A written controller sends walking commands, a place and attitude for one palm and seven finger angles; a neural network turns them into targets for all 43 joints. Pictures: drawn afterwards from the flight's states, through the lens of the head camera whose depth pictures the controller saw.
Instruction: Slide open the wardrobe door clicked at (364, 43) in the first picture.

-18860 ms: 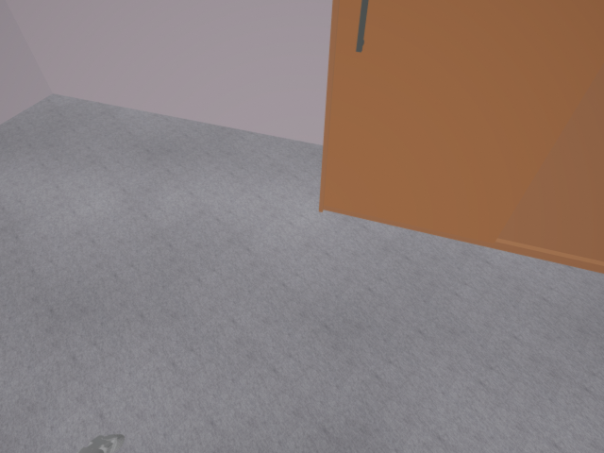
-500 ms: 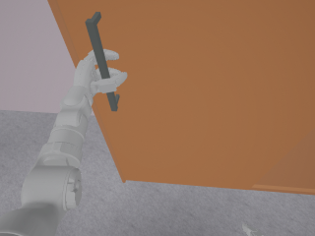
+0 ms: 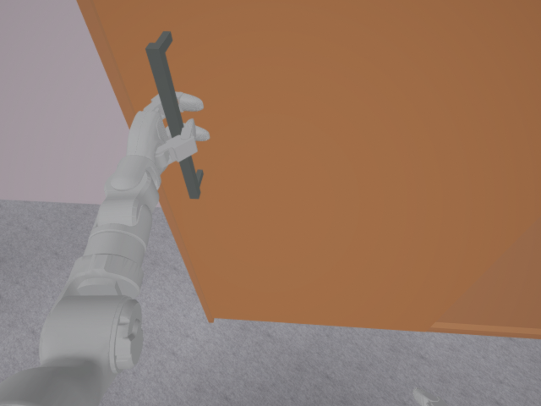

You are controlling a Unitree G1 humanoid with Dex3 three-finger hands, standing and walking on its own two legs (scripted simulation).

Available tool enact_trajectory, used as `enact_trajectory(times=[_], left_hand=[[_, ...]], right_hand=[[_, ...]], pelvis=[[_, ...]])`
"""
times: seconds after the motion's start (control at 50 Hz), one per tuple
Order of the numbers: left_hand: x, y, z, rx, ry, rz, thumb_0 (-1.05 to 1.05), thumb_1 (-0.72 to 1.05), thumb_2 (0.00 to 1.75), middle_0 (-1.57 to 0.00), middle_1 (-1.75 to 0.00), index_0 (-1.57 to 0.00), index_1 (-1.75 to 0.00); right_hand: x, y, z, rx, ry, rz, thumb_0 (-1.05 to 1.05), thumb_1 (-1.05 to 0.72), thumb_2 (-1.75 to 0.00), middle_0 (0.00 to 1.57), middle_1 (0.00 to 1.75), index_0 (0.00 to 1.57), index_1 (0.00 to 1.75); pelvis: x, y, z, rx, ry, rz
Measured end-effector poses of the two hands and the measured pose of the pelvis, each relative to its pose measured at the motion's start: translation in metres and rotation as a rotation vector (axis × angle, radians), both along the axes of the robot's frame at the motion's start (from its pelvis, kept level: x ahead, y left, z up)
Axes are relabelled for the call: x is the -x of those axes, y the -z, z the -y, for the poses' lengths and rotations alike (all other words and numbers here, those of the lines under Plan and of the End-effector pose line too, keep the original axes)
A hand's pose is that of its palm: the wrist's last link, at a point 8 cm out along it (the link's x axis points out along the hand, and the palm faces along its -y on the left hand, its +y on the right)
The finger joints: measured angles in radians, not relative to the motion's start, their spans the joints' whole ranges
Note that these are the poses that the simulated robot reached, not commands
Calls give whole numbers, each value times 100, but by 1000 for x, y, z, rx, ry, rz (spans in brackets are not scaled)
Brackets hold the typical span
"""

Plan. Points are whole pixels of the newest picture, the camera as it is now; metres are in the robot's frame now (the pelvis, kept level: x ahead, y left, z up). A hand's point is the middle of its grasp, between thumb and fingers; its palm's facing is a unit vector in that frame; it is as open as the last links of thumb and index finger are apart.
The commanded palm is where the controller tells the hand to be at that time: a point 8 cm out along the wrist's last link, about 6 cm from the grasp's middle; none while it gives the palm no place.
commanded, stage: grip the handle and tug to test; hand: left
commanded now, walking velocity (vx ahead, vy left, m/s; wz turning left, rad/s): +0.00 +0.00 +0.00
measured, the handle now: (182, 128) +0.49 +0.14 +0.16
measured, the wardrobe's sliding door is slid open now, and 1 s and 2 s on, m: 0.00 0.01 0.12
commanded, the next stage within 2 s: tug the door sideways, standing still in 0.38 s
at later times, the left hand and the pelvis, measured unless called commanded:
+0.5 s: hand (189, 145) +0.44 +0.12 +0.17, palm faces -0.07 -1.00 +0.01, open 5.3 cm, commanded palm +0.41 +0.17 +0.17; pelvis +0.02 +0.00 +0.00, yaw -1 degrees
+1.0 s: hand (198, 144) +0.44 +0.11 +0.17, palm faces -0.02 -1.00 -0.03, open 5.3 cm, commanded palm +0.42 +0.11 +0.17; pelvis +0.01 +0.01 +0.00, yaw +3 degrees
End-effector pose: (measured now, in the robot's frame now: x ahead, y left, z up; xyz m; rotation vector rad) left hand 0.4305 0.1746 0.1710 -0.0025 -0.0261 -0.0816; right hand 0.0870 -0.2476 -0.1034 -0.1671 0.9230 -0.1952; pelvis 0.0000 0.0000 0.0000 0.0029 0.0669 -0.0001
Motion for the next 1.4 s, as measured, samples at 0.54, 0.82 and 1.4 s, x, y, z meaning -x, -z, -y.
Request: enact_trajectory(times=[0.54, 0.82, 1.4], left_hand=[[9, 0, -2, 3, -10, 2, 2, 81, 82, -37, -140, -36, -140], [5, -1, 2, -18, -50, -38, 1, 81, 86, -40, -140, -39, -140], [5, 2, 47, -133, -4, 92, 0, 77, 84, -43, -140, -35, -140]], right_hand=[[-46, -10, -7, -18, -11, 64, 2, -91, -90, 20, 30, 20, 30], [-54, -2, -22, -16, -100, 28, 1, -91, -90, 20, 30, 20, 30], [-30, 13, -12, -13, -19, 26, 1, -91, -90, 20, 30, 20, 30]], pelvis=[[-21, -2, -4, 6, 12, 8], [-12, 0, -5, 7, -45, 0], [1, 9, 2, -3, -7, 31]])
